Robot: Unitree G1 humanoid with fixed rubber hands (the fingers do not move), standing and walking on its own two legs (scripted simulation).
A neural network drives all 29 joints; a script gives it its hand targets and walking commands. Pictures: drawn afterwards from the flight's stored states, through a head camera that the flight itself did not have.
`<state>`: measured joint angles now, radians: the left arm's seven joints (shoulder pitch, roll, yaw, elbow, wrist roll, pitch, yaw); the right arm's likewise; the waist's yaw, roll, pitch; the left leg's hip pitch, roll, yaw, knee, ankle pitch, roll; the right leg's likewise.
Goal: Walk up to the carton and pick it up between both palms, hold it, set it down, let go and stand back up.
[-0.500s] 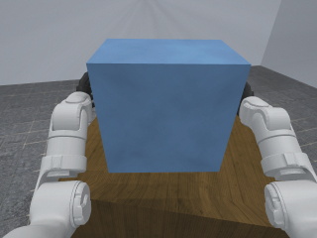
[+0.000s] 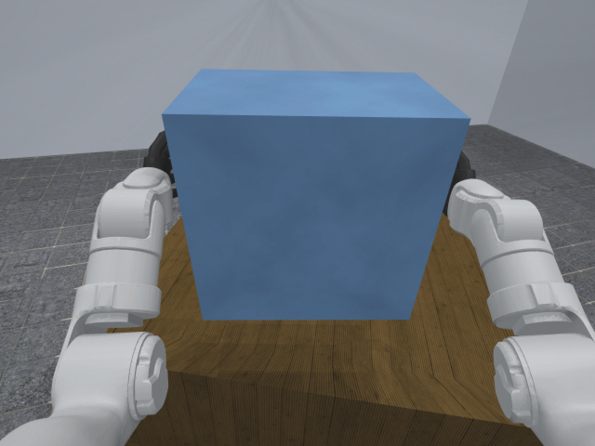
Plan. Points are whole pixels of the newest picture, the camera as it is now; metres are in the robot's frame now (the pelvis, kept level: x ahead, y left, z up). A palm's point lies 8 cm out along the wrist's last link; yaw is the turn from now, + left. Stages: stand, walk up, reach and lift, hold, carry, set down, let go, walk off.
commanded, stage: hold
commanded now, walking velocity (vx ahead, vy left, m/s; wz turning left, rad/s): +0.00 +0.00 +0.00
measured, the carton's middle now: (308, 197) +0.40 +0.00 +0.23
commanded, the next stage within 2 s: none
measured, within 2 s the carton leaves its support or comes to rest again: neither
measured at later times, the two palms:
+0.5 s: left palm (158, 185) +0.37 +0.20 +0.26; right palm (453, 194) +0.37 -0.19 +0.26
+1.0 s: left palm (177, 196) +0.36 +0.17 +0.25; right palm (482, 212) +0.34 -0.22 +0.25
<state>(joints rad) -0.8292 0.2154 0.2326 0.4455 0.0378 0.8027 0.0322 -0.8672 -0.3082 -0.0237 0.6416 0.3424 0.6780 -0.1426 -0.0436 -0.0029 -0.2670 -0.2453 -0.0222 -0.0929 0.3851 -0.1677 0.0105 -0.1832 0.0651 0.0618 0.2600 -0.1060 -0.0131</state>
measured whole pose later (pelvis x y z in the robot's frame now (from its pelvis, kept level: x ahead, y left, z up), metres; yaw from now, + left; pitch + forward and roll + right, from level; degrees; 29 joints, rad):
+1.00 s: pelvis -0.01 +0.00 +0.00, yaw -2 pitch +2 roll -1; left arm -0.74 0.14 0.26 0.30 0.06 0.85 0.04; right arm -0.78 -0.33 -0.03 0.51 0.37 0.73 -0.16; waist -0.06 0.00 -0.27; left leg -0.26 -0.01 -0.06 0.39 -0.16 0.01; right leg -0.22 0.07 0.09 0.27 -0.09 -0.01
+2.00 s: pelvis +0.01 +0.01 +0.00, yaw -1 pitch +0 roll -2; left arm -0.73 0.16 0.26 0.25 0.06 0.87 0.03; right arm -0.77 -0.32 0.00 0.49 0.37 0.70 -0.16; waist -0.04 0.01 -0.24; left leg -0.20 -0.02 -0.07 0.39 -0.20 0.02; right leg -0.13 0.07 0.08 0.25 -0.13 -0.01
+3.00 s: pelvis -0.01 -0.01 +0.00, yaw +0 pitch +3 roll -1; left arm -0.81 0.20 0.25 0.43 0.01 0.81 0.04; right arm -0.86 -0.32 -0.01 0.60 0.37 0.72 -0.16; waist -0.05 0.00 -0.28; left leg -0.28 -0.02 -0.10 0.38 -0.15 0.00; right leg -0.22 0.07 0.06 0.27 -0.10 -0.02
